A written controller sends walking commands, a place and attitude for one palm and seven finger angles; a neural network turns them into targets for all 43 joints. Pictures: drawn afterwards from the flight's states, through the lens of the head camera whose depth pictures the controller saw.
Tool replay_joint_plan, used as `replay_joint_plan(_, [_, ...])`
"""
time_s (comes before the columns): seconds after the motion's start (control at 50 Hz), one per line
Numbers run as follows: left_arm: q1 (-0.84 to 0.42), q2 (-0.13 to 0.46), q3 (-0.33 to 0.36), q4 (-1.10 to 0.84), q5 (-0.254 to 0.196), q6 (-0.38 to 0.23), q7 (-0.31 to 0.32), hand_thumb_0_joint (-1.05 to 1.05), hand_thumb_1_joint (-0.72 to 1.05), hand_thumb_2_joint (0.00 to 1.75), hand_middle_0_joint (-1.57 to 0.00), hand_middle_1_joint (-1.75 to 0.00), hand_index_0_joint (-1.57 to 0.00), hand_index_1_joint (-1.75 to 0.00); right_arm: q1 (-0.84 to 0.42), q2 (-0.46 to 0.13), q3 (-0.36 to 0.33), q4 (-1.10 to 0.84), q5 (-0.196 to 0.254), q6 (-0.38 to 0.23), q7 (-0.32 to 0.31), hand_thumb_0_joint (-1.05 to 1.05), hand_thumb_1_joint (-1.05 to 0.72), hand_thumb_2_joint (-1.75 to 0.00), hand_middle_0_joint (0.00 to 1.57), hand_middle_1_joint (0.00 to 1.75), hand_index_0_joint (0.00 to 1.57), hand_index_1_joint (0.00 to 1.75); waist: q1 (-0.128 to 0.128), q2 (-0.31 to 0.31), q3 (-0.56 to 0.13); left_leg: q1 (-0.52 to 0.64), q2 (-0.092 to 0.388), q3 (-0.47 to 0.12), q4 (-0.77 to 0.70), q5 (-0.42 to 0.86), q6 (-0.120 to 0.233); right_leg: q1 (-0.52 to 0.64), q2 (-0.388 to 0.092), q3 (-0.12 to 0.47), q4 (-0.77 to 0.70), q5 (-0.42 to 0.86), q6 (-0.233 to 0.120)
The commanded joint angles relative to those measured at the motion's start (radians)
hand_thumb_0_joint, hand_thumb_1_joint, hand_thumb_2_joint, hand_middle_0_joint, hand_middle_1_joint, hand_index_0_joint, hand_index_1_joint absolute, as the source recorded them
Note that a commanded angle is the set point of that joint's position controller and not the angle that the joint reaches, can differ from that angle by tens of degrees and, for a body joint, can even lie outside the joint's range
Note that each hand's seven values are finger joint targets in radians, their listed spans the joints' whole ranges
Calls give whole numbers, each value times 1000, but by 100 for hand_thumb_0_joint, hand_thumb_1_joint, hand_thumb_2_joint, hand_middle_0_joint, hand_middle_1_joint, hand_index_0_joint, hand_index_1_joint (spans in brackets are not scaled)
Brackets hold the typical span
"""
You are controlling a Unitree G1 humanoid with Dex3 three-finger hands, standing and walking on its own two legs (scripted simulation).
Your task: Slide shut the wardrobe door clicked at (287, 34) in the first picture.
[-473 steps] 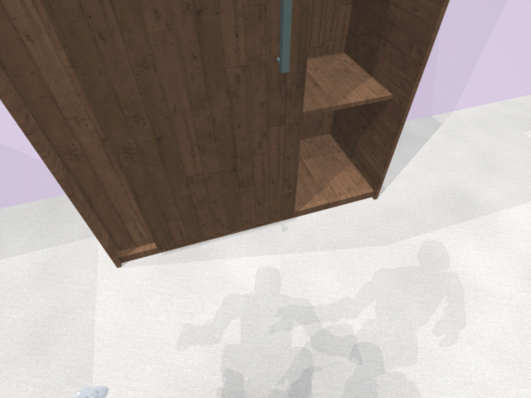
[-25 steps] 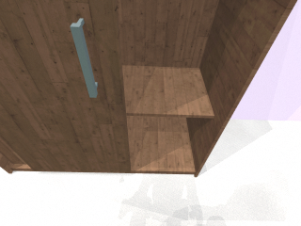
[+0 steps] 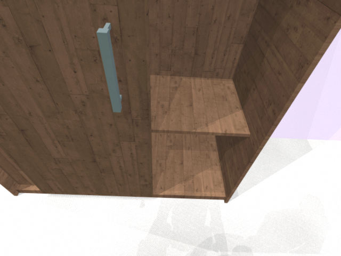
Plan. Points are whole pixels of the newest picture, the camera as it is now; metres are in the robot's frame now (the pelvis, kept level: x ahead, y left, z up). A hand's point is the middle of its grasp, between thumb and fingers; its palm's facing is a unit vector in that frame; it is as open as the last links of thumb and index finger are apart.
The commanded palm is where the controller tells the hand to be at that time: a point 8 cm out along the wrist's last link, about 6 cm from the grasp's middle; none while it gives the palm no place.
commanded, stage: come to a stop and stand still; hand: left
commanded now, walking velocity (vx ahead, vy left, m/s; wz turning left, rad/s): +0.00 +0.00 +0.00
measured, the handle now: (113, 72) +0.53 +0.20 +0.15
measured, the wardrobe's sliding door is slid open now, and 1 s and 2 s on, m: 0.45 0.45 0.45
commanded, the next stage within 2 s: look again from close up in 0.34 s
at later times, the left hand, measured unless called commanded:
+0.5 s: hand out of the picture -0.01 +0.18 -0.18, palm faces +0.00 -0.99 -0.17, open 7.3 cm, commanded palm none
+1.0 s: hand out of the picture +0.00 +0.17 -0.18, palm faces -0.01 -0.99 -0.16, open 7.3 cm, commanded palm none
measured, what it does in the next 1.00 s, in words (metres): stands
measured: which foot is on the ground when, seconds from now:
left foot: down 0.00-1.00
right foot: down 0.00-1.00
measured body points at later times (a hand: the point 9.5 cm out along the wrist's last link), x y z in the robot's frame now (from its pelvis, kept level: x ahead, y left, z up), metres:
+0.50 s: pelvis +0.01 +0.02 +0.00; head +0.02 +0.03 +0.45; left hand -0.01 +0.23 -0.16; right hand +0.00 -0.20 -0.15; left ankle +0.04 +0.07 -0.74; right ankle +0.00 -0.14 -0.74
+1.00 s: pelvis +0.02 +0.01 +0.00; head +0.03 +0.02 +0.45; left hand +0.01 +0.22 -0.16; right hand +0.01 -0.21 -0.16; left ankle +0.04 +0.07 -0.74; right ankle +0.00 -0.14 -0.74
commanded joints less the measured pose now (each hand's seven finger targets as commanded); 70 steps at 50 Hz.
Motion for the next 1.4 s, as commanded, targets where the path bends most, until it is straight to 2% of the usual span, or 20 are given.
replay_joint_plan(0.0, [78, 76, 17, -19, -3, -16, 10, 0, 90, 90, -20, -30, -20, -30, 51, -109, -16, -27, 3, -11, -9, 0, -90, -90, 20, 30, 20, 30, -3, 26, 66, -12, 143, -169, -161, -135, -27, -64, -74, 61, -72, 16, -40])
replay_joint_plan(0.24, [78, 77, 19, -12, -1, -9, 9, 0, 90, 90, -20, -30, -20, -30, 58, -114, -18, -28, 3, -12, -11, 0, -90, -90, 20, 30, 20, 30, -1, 49, 63, -1, 153, -185, -205, -137, -26, -47, -74, 39, -54, 36, -32])
replay_joint_plan(0.32, [76, 79, 19, -7, -2, -10, 9, 0, 90, 90, -20, -30, -20, -30, 62, -113, -17, -26, 5, -13, -11, 0, -90, -90, 20, 30, 20, 30, 1, 22, 57, 18, 153, -174, -197, -101, -26, -42, -78, 41, -60, 52, -30])
replay_joint_plan(0.4, [78, 73, 18, -4, -2, -8, 9, 0, 90, 90, -20, -30, -20, -30, 63, -110, -17, -21, 3, -12, -12, 0, -90, -90, 20, 30, 20, 30, -2, 34, 59, 28, 151, -175, -206, -105, -29, -50, -78, 43, -60, 49, -29])
replay_joint_plan(0.54, [70, 77, 20, -1, -4, -10, 12, 0, 90, 90, -20, -30, -20, -30, 70, -105, -15, -15, 4, -17, -14, 0, -90, -90, 20, 30, 20, 30, -5, 19, 41, 67, 145, -149, -172, 12, -30, -41, -85, 51, -63, 89, -30])
replay_joint_plan(0.64, [66, 75, 20, 2, -5, -8, 12, 0, 90, 90, -20, -30, -20, -30, 73, -101, -12, -10, 4, -18, -16, 0, -90, -90, 20, 30, 20, 30, -6, 29, 52, 69, 145, -149, -171, 36, -31, -41, -85, 53, -64, 93, -30])
replay_joint_plan(0.76, [63, 73, 19, 7, -5, -9, 11, 0, 90, 90, -20, -30, -20, -30, 74, -100, -10, -5, 4, -16, -15, 0, -90, -90, 20, 30, 20, 30, -6, 10, 68, 61, 142, -144, -174, 1, -32, -47, -87, 59, -74, 78, -31])
replay_joint_plan(0.8, [67, 72, 19, 7, -5, -10, 10, 0, 90, 90, -20, -30, -20, -30, 72, -98, -11, -6, 3, -16, -15, 0, -90, -90, 20, 30, 20, 30, -5, 27, 64, 67, 139, -143, -172, -9, -30, -49, -87, 63, -79, 78, -33])
replay_joint_plan(0.92, [63, 77, 19, 4, -6, -12, 11, 0, 90, 90, -20, -30, -20, -30, 78, -98, -11, -6, 5, -16, -14, 0, -90, -90, 20, 30, 20, 30, -5, 6, 60, 67, 138, -135, -153, 20, -29, -43, -87, 68, -82, 91, -35])
replay_joint_plan(1.16, [59, 72, 22, 8, -7, -11, 10, 0, 90, 90, -20, -30, -20, -30, 80, -93, -10, -3, 3, -20, -19, 0, -90, -90, 20, 30, 20, 30, -5, 32, 57, 82, 142, -137, -161, 46, -32, -42, -83, 69, -81, 97, -36])
replay_joint_plan(1.26, [58, 71, 21, 14, -6, -10, 9, 0, 90, 90, -20, -30, -20, -30, 84, -97, -11, -2, 3, -20, -19, 0, -90, -90, 20, 30, 20, 30, -7, 23, 58, 86, 143, -139, -169, 30, -33, -47, -82, 69, -83, 86, -36])
replay_joint_plan(1.28, [42, 107, 7, 19, 9, -27, 39, 0, 90, 90, -20, -30, -20, -30, 33, -145, 2, -78, 10, -32, -8, 0, -90, -90, 20, 30, 20, 30, -2, -23, 61, 13, 168, -139, -12, 310, -57, -53, -88, 47, -48, 154, -31])
replay_joint_plan(1.3, [-642, 325, 111, -1570, -180, -222, 47, 0, 88, 89, -20, -32, -20, -32, 59, -316, -30, -456, 53, -168, -44, 0, -90, -90, 20, 30, 20, 30, -122, 191, -477, 384, 83, -171, -50, 325, -110, -78, 24, -52, 66, 176, -35])
replay_joint_plan(1.32, [-525, 394, 159, -1621, -127, -202, 97, 0, 85, 88, -20, -33, -20, -33, -34, -222, 19, -400, 58, -266, -74, 0, -90, -90, 20, 30, 20, 30, -69, 293, -440, 407, 136, -171, -108, 236, -131, -178, 31, -33, 196, -19, -38])
replay_joint_plan(1.34, [-5, 95, -10, -1290, -125, -62, 110, 0, 83, 87, -21, -34, -21, -34, -28, -175, 7, -405, 54, -325, -60, 0, -90, -90, 20, 30, 20, 30, -33, 255, -286, 243, 149, -225, -168, 110, -150, -279, 27, -53, 252, -175, -55])
replay_joint_plan(1.36, [97, -66, -107, -1152, -168, 6, 114, 0, 81, 86, -21, -36, -21, -36, -17, -168, 4, -364, 78, -344, -59, 0, -90, -90, 20, 30, 20, 30, -43, 162, -107, 83, 109, -214, -163, -32, -133, -288, 8, -55, 262, -122, -43])
replay_joint_plan(1.38, [1, -26, -91, -1306, -199, -42, 100, 0, 78, 85, -21, -37, -21, -37, -25, -217, -16, -432, 82, -362, -59, 0, -90, -90, 20, 30, 20, 30, -44, 169, -39, 27, 95, -207, -111, -102, -110, -274, 6, -65, 196, -108, -42])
